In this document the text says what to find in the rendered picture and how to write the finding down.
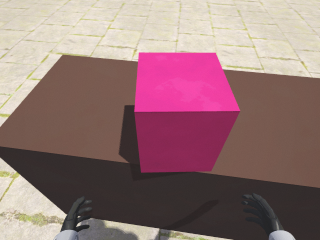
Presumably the robot left hand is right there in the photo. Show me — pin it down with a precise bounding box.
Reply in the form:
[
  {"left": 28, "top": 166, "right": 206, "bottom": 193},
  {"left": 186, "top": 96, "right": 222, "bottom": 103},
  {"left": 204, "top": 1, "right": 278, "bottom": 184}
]
[{"left": 60, "top": 196, "right": 93, "bottom": 232}]

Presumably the robot right hand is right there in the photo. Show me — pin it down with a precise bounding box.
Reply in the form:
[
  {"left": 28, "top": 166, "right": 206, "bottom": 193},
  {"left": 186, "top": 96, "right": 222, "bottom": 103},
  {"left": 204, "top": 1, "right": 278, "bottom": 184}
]
[{"left": 241, "top": 193, "right": 284, "bottom": 238}]

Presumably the left robot forearm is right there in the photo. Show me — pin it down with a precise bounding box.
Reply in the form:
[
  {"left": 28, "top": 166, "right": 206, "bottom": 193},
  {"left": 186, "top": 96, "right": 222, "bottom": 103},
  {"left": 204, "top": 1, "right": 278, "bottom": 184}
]
[{"left": 53, "top": 229, "right": 79, "bottom": 240}]

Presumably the pedestal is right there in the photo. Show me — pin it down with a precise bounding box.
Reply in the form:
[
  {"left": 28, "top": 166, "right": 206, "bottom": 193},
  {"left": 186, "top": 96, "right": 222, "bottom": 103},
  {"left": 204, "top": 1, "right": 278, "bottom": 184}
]
[{"left": 0, "top": 54, "right": 320, "bottom": 240}]

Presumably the right robot forearm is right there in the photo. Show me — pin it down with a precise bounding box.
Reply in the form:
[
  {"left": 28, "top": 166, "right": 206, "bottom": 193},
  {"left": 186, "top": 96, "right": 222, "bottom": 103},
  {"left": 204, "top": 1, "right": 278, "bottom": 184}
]
[{"left": 268, "top": 230, "right": 295, "bottom": 240}]

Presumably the carton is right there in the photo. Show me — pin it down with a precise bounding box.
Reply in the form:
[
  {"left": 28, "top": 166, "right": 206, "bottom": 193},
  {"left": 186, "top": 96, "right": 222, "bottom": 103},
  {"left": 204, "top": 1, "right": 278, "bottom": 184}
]
[{"left": 134, "top": 52, "right": 240, "bottom": 173}]

